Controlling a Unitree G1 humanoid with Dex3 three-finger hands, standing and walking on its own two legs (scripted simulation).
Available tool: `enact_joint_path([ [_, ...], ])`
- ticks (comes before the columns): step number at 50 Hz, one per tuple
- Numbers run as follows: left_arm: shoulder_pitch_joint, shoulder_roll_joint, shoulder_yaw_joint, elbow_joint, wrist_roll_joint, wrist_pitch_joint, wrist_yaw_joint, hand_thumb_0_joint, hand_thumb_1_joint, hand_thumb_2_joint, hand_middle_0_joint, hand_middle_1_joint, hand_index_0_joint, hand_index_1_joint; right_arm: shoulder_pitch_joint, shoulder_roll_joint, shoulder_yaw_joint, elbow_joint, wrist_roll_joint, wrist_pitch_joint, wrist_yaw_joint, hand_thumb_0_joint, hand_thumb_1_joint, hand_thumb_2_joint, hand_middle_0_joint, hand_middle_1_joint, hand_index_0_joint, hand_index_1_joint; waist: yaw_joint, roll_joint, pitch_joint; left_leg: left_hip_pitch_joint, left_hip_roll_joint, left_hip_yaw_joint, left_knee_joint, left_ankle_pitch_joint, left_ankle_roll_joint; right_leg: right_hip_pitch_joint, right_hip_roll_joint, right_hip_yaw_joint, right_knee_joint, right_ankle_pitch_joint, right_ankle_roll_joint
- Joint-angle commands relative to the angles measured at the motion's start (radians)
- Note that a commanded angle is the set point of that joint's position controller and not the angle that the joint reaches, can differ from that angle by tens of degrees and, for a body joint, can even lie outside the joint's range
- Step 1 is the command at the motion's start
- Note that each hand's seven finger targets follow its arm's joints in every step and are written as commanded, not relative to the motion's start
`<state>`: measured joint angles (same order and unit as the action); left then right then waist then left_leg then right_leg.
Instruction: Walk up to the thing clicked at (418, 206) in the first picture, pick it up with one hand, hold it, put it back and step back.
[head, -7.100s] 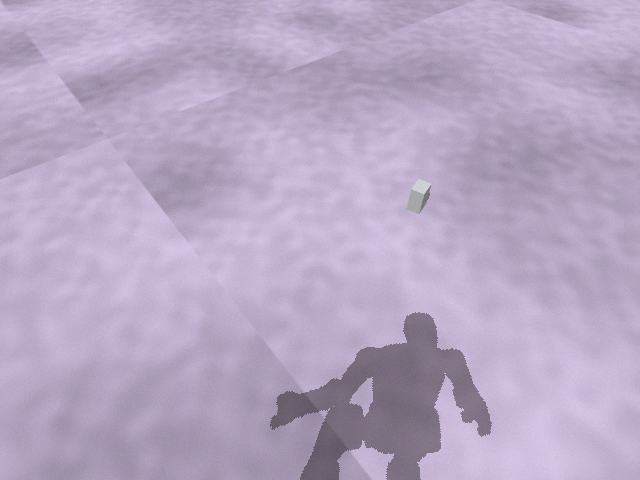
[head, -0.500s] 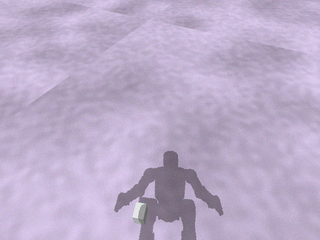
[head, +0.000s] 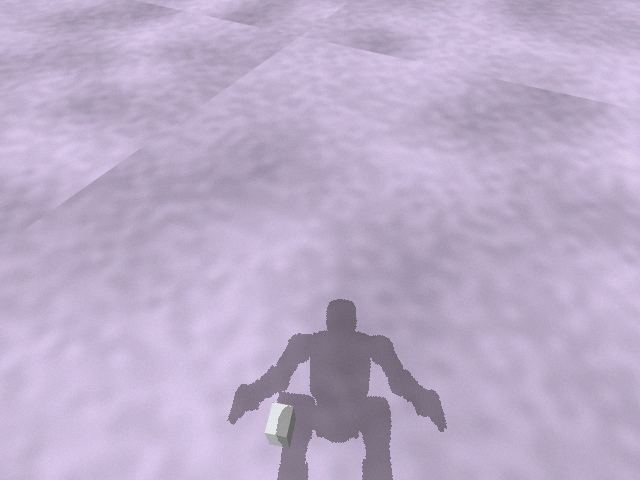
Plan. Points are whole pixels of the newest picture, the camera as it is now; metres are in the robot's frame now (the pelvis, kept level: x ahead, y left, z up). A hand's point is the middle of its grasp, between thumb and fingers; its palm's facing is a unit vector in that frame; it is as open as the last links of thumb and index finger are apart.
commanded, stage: stand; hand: left
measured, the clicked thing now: (281, 425) +0.37 +0.15 -0.72
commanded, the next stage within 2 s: go down in 0.06 s
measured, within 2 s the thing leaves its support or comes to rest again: neither
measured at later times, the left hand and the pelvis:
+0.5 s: hand (158, 477) +0.15 +0.26 -0.17, palm faces +0.04 -0.95 -0.32, open 13.3 cm; pelvis -0.01 +0.00 -0.03, yaw +0 degrees
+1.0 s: hand out of the picture +0.12 +0.28 -0.21, palm faces +0.06 -0.95 -0.31, open 16.9 cm; pelvis -0.02 +0.01 -0.09, yaw +1 degrees
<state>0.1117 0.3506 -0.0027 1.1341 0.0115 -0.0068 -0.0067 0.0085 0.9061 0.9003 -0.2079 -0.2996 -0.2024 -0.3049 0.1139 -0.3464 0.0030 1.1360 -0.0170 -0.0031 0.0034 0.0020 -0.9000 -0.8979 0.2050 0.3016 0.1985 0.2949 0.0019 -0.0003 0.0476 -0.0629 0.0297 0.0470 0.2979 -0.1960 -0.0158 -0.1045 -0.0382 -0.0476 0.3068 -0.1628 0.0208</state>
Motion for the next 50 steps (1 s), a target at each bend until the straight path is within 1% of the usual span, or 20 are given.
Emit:
enact_joint_path([
  [1, -0.039, 0.210, 0.040, -0.055, 0.000, -0.025, 0.015, 0.000, 0.899, 0.900, -0.200, -0.300, -0.200, -0.300, -0.039, -0.218, -0.040, -0.062, 0.005, -0.026, -0.010, 0.000, -0.900, -0.900, 0.200, 0.300, 0.200, 0.300, -0.002, 0.007, -0.071, -0.022, 0.119, -0.092, -0.047, 0.159, 0.029, 0.027, -0.115, 0.099, -0.045, 0.168, -0.034],
  [7, -0.040, 0.214, 0.043, -0.058, -0.001, -0.024, 0.015, 0.000, 0.899, 0.900, -0.200, -0.300, -0.200, -0.300, -0.046, -0.219, -0.042, -0.064, 0.005, -0.026, -0.012, 0.000, -0.900, -0.900, 0.200, 0.300, 0.200, 0.300, -0.001, -0.001, -0.074, -0.012, 0.121, -0.093, -0.047, 0.156, 0.030, 0.026, -0.116, 0.102, -0.041, 0.168, -0.037],
  [8, -0.041, 0.212, 0.042, -0.057, 0.000, -0.023, 0.015, 0.000, 0.819, 0.820, -0.120, -0.220, -0.120, -0.220, -0.037, -0.215, -0.040, -0.065, 0.004, -0.027, -0.011, 0.000, -0.943, -0.893, 0.206, 0.290, 0.203, 0.290, -0.003, 0.006, -0.073, -0.021, 0.120, -0.093, -0.051, 0.161, 0.029, 0.029, -0.115, 0.098, -0.038, 0.173, -0.037],
  [9, -0.391, 0.050, 0.050, -0.408, -0.055, -0.112, 0.031, 0.000, 0.739, 0.740, -0.040, -0.140, -0.040, -0.140, -0.005, -0.047, 0.006, -0.342, 0.075, -0.073, -0.032, 0.000, -0.951, -0.922, 0.200, 0.300, 0.200, 0.300, -0.126, 0.002, 0.046, -0.162, -0.023, 0.009, 0.026, 0.029, 0.029, -0.209, 0.033, 0.021, 0.027, 0.067, -0.026],
  [10, -0.486, 0.098, 0.067, -0.317, -0.052, -0.101, 0.039, 0.000, 0.659, 0.660, -0.012, -0.060, 0.000, -0.060, 0.037, -0.078, -0.003, -0.291, 0.076, -0.071, -0.042, 0.000, -0.937, -0.923, 0.200, 0.300, 0.199, 0.300, -0.092, -0.014, -0.013, -0.147, -0.029, 0.005, 0.042, 0.012, 0.034, -0.152, 0.027, 0.010, 0.033, 0.029, -0.024],
  [11, -0.283, 0.192, 0.123, -0.144, -0.029, -0.062, 0.041, 0.000, 0.579, 0.580, -0.022, -0.031, 0.000, -0.054, 0.087, -0.113, -0.025, -0.293, 0.079, -0.059, -0.052, 0.000, -0.958, -0.930, 0.199, 0.300, 0.199, 0.300, -0.058, -0.045, -0.007, -0.182, -0.026, 0.006, 0.063, 0.015, 0.030, -0.155, 0.035, 0.002, 0.043, 0.011, -0.030],
  [13, -0.324, 0.254, 0.170, -0.122, 0.004, -0.046, 0.016, 0.000, 0.419, 0.420, -0.028, -0.035, -0.004, -0.057, 0.107, -0.107, -0.044, -0.339, 0.066, -0.057, -0.051, 0.000, -0.961, -0.928, 0.199, 0.300, 0.199, 0.300, -0.038, -0.046, -0.098, -0.232, -0.036, 0.001, 0.146, 0.035, 0.033, -0.173, 0.030, 0.004, 0.111, 0.025, -0.031],
  [14, -0.316, 0.260, 0.191, -0.139, 0.025, -0.054, 0.005, 0.000, 0.339, 0.340, -0.040, -0.052, -0.014, -0.074, 0.121, -0.112, -0.067, -0.363, 0.050, -0.065, -0.053, 0.000, -0.945, -0.924, 0.199, 0.300, 0.199, 0.300, -0.028, -0.032, -0.182, -0.232, -0.032, -0.005, 0.176, 0.057, 0.030, -0.170, 0.030, 0.007, 0.157, 0.055, -0.033],
  [15, -0.175, 0.249, 0.218, -0.079, 0.045, -0.038, -0.004, 0.000, 0.259, 0.260, -0.054, -0.035, -0.026, -0.059, 0.154, -0.106, -0.078, -0.370, 0.040, -0.068, -0.050, 0.000, -0.931, -0.920, 0.199, 0.300, 0.199, 0.300, -0.006, 0.001, -0.227, -0.263, -0.041, -0.004, 0.209, 0.092, 0.024, -0.159, 0.024, 0.009, 0.193, 0.086, -0.037],
  [17, -0.068, 0.233, 0.242, -0.120, 0.058, -0.018, -0.017, 0.000, 0.157, 0.239, -0.050, -0.044, -0.027, -0.064, 0.163, -0.094, -0.086, -0.421, 0.035, -0.072, -0.041, 0.000, -0.917, -0.914, 0.200, 0.300, 0.199, 0.300, 0.031, 0.053, -0.301, -0.289, -0.050, -0.002, 0.248, 0.153, 0.014, -0.133, 0.022, 0.013, 0.238, 0.134, -0.046],
  [20, -0.080, 0.191, 0.229, -0.189, 0.060, 0.032, -0.025, 0.000, -0.009, 0.178, -0.065, -0.027, -0.040, -0.049, 0.151, -0.080, -0.088, -0.476, 0.042, -0.077, -0.041, 0.000, -0.886, -0.905, 0.200, 0.300, 0.200, 0.300, 0.003, 0.040, -0.280, -0.315, -0.049, -0.007, 0.266, 0.164, 0.016, -0.167, 0.026, 0.011, 0.251, 0.148, -0.043],
  [23, -0.114, 0.214, 0.255, -0.256, 0.062, 0.058, -0.031, 0.000, -0.192, 0.153, -0.075, -0.026, -0.044, -0.053, 0.118, -0.073, -0.086, -0.528, 0.040, -0.086, -0.035, 0.000, -0.854, -0.897, 0.200, 0.300, 0.200, 0.300, -0.001, 0.012, -0.240, -0.400, -0.039, -0.018, 0.330, 0.092, 0.018, -0.262, 0.032, 0.001, 0.296, 0.056, -0.041],
  [25, -0.062, 0.196, 0.265, -0.306, 0.060, 0.063, -0.040, 0.000, -0.298, 0.133, -0.085, -0.038, -0.053, -0.067, 0.128, -0.070, -0.091, -0.559, 0.038, -0.098, -0.032, 0.000, -0.843, -0.894, 0.200, 0.300, 0.200, 0.300, 0.001, 0.029, -0.281, -0.424, -0.035, -0.018, 0.379, 0.078, 0.019, -0.300, 0.034, -0.001, 0.347, 0.036, -0.044],
  [26, -0.055, 0.182, 0.260, -0.326, 0.056, 0.063, -0.044, 0.000, -0.330, 0.137, -0.083, -0.045, -0.050, -0.075, 0.127, -0.076, -0.094, -0.573, 0.037, -0.105, -0.033, 0.000, -0.835, -0.892, 0.200, 0.300, 0.200, 0.300, -0.017, 0.030, -0.275, -0.435, -0.030, -0.022, 0.396, 0.057, 0.018, -0.338, 0.038, -0.002, 0.371, 0.015, -0.044],
  [30, -0.045, 0.197, 0.279, -0.482, 0.048, 0.061, -0.052, 0.000, -0.464, 0.118, -0.090, -0.061, -0.055, -0.093, 0.146, -0.071, -0.099, -0.606, 0.035, -0.133, -0.039, 0.000, -0.826, -0.888, 0.200, 0.300, 0.200, 0.300, -0.024, 0.048, -0.335, -0.487, -0.016, -0.039, 0.474, 0.062, 0.016, -0.405, 0.037, -0.005, 0.462, 0.014, -0.044],
  [31, -0.041, 0.168, 0.250, -0.525, 0.046, 0.063, -0.057, 0.000, -0.490, 0.117, -0.093, -0.066, -0.057, -0.099, 0.145, -0.069, -0.100, -0.620, 0.035, -0.139, -0.041, 0.000, -0.822, -0.887, 0.200, 0.300, 0.200, 0.300, -0.033, 0.063, -0.336, -0.493, -0.013, -0.044, 0.486, 0.057, 0.014, -0.434, 0.038, -0.006, 0.481, 0.004, -0.046],
  [36, 0.058, 0.196, 0.293, -0.661, 0.039, 0.103, -0.051, 0.000, -0.508, 0.126, -0.094, -0.071, -0.056, -0.106, 0.140, -0.065, -0.095, -0.644, 0.033, -0.162, -0.055, 0.000, -0.832, -0.892, 0.201, 0.301, 0.200, 0.301, -0.028, 0.079, -0.357, -0.547, -0.003, -0.067, 0.532, 0.019, 0.011, -0.496, 0.036, -0.009, 0.541, -0.042, -0.045],
  [44, 0.148, 0.187, 0.295, -0.822, 0.021, 0.185, -0.059, 0.000, -0.464, 0.148, -0.082, -0.072, -0.050, -0.103, 0.115, -0.049, -0.076, -0.690, 0.030, -0.191, -0.076, 0.000, -0.812, -0.884, 0.200, 0.300, 0.200, 0.300, -0.039, 0.091, -0.330, -0.647, -0.006, -0.075, 0.600, -0.102, 0.018, -0.598, 0.033, -0.007, 0.592, -0.138, -0.039],
  [46, 0.186, 0.178, 0.297, -0.848, 0.018, 0.197, -0.061, 0.000, -0.460, 0.155, -0.076, -0.078, -0.047, -0.108, 0.124, -0.044, -0.076, -0.698, 0.028, -0.202, -0.082, 0.000, -0.815, -0.884, 0.200, 0.300, 0.200, 0.300, -0.042, 0.075, -0.375, -0.653, -0.009, -0.065, 0.635, -0.065, 0.023, -0.584, 0.030, -0.003, 0.605, -0.105, -0.040],
  [50, 0.088, 0.185, 0.302, -0.857, 0.013, 0.183, -0.063, 0.000, -0.451, 0.176, -0.074, -0.093, -0.046, -0.121, 0.118, -0.045, -0.074, -0.696, 0.022, -0.222, -0.093, 0.000, -0.816, -0.885, 0.200, 0.300, 0.200, 0.300, -0.071, 0.077, -0.328, -0.722, -0.006, -0.074, 0.680, -0.109, 0.022, -0.684, 0.032, -0.007, 0.653, -0.145, -0.037],
])
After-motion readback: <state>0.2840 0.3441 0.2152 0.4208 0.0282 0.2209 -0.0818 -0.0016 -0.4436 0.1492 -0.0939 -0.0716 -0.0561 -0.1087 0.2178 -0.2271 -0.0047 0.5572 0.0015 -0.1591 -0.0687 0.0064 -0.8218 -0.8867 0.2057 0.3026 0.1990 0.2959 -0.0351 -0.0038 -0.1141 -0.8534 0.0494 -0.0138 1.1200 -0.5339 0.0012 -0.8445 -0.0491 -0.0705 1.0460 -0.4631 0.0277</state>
